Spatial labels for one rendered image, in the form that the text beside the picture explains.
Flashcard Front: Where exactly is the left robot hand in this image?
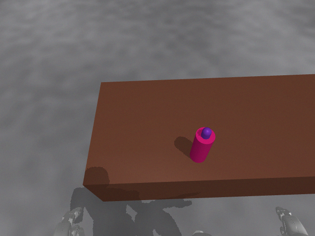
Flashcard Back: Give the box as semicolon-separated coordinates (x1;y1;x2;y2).
52;207;85;236

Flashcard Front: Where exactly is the right robot hand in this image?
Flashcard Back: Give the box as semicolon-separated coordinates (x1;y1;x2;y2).
276;206;308;236

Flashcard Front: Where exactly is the bottle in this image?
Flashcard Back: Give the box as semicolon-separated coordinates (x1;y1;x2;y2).
190;127;216;163

